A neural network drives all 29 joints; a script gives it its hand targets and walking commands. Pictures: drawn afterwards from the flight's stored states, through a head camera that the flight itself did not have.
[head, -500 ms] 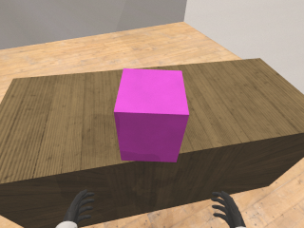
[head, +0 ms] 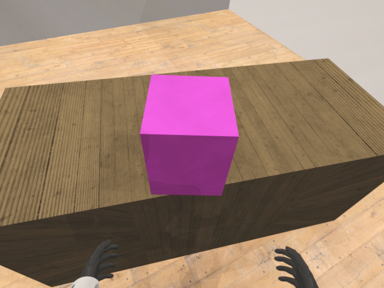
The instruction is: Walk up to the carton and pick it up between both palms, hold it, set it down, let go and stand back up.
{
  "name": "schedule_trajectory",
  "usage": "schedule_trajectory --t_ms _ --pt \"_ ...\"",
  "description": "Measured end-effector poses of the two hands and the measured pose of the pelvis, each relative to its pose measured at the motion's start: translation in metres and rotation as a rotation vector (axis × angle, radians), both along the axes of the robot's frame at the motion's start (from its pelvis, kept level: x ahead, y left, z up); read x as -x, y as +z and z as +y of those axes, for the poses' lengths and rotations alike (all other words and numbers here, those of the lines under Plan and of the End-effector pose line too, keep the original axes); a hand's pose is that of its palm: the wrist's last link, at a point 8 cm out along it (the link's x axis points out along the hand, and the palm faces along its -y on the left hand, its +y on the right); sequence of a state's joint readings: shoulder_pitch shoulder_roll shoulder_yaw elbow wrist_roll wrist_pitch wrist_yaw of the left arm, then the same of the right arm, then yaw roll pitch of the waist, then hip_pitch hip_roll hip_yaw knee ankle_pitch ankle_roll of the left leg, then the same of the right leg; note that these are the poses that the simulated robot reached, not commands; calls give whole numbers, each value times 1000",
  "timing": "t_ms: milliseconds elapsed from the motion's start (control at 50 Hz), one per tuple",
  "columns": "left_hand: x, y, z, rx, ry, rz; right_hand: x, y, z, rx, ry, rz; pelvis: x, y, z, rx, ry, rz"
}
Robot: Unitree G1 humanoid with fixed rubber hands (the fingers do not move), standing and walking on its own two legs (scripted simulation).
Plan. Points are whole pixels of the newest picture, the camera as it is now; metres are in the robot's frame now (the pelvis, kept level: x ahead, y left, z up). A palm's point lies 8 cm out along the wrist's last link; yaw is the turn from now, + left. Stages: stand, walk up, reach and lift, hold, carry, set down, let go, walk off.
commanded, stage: let go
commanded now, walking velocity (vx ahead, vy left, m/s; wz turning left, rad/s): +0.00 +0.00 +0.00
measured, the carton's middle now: (188, 138) +0.48 +0.03 +0.00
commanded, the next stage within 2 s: stand in 0.24 s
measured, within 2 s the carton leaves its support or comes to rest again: neither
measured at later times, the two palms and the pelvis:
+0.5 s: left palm out of the picture +0.10 +0.24 -0.11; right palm out of the picture +0.08 -0.23 -0.13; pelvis +0.01 +0.00 -0.01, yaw +4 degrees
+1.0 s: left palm out of the picture -0.04 +0.20 -0.15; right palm out of the picture +0.02 -0.21 -0.15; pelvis +0.02 -0.01 +0.00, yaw +5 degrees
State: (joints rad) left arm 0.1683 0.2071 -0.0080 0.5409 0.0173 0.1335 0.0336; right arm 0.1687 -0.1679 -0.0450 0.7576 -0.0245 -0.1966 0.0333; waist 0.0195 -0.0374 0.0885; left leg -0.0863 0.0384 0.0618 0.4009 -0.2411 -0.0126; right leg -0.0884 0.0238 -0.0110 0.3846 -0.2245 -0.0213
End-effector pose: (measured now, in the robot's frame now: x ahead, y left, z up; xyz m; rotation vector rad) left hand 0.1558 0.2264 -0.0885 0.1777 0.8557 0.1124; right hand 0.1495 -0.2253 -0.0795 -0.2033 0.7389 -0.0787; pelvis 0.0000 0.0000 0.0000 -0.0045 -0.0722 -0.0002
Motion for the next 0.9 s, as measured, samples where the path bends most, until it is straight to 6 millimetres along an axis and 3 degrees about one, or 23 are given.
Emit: schedule_trajectory --t_ms 280,360,440,600,740,900 --pt "-4 6 0 -6 -8 -8 1 -5 4 -20 2 -7 -2 0 2 3 -3 -5" --pt "3 3 5 -13 -4 -34 18 -22 -2 -9 -31 135 -4 -3 2 5 25 29" --pt "30 -10 14 -10 60 25 48 -41 -7 -8 -48 289 -6 -5 1 7 49 52" --pt "108 -39 20 -22 161 262 92 -58 -6 -23 -76 454 -10 -6 -1 5 77 71" --pt "158 -48 10 -1 221 413 112 -63 -5 -8 -93 555 -12 -3 -3 5 90 64" --pt "187 -58 -13 45 251 524 121 -66 2 -11 -99 608 -15 -3 -5 3 94 51"
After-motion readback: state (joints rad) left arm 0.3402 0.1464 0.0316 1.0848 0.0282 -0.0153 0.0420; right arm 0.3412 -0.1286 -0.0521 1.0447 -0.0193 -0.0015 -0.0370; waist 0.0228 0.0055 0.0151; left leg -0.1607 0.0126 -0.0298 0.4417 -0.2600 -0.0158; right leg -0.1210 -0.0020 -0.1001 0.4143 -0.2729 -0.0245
